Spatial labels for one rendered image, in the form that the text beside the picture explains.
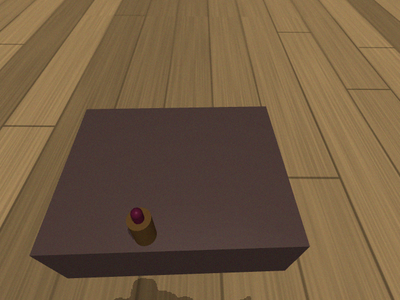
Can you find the bottle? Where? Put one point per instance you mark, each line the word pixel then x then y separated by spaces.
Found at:
pixel 141 226

